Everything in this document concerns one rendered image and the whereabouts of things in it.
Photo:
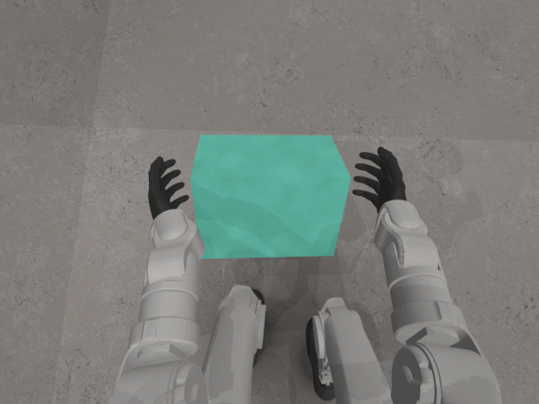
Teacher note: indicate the robot right hand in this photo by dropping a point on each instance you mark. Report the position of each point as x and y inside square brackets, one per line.
[389, 175]

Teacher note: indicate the right robot thigh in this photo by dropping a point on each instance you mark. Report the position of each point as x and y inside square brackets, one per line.
[340, 340]

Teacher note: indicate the left robot upper arm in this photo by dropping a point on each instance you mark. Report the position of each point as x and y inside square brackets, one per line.
[175, 382]

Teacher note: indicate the right robot upper arm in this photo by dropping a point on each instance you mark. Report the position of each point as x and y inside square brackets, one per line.
[432, 374]

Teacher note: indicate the robot left foot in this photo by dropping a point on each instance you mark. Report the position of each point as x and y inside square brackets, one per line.
[260, 297]

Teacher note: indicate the robot left hand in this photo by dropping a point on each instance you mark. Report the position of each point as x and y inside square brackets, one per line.
[159, 198]

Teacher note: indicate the robot right forearm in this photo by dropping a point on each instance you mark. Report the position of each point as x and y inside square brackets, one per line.
[423, 311]

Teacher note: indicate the carton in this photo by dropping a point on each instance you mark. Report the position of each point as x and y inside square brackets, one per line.
[268, 196]

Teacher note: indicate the robot left forearm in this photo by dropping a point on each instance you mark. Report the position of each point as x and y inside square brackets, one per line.
[166, 330]

